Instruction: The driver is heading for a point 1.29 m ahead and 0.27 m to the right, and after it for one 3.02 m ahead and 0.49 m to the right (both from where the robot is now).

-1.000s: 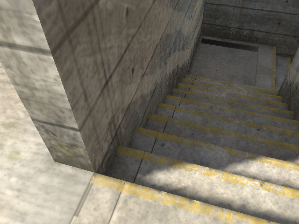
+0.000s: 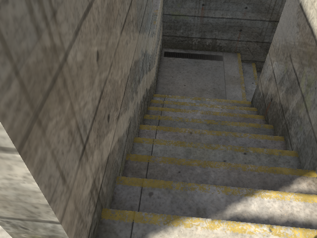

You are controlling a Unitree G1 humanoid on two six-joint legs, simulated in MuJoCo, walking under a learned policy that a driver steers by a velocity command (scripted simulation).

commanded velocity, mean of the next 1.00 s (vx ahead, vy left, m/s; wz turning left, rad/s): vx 0.25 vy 0.00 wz -0.49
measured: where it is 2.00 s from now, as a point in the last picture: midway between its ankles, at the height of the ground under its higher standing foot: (200, 222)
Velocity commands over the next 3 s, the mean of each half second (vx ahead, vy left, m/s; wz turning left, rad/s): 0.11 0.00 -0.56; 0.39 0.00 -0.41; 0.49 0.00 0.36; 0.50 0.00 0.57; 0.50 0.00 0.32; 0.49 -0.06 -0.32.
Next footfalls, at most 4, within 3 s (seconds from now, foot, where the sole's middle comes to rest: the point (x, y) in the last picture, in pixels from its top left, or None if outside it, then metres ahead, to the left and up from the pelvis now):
0.10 right None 0.22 -0.11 -0.77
0.50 left None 0.23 0.11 -0.77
0.88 right None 0.25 -0.15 -0.77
1.46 left None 0.56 -0.08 -0.95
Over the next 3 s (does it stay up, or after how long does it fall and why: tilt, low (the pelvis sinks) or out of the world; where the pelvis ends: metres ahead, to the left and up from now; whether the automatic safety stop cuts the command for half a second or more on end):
stays up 1.17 -0.18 -0.60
